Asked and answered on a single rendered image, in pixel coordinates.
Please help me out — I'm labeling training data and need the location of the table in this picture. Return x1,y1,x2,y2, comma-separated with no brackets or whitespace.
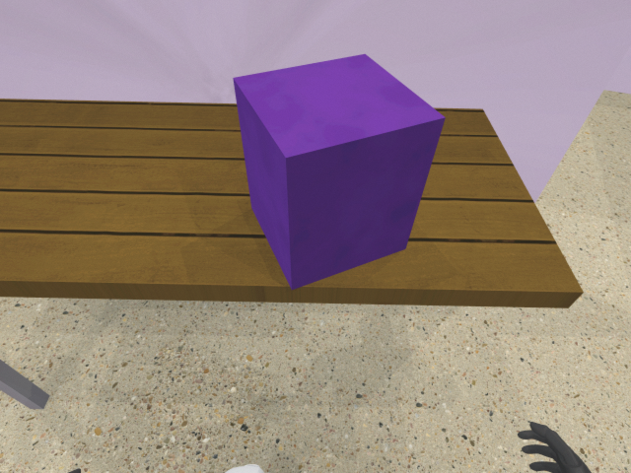
0,99,583,409

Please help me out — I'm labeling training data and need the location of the right robot hand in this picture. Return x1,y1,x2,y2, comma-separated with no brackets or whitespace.
518,422,592,473

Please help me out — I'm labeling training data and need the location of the carton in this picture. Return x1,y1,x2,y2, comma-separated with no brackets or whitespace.
233,54,446,290

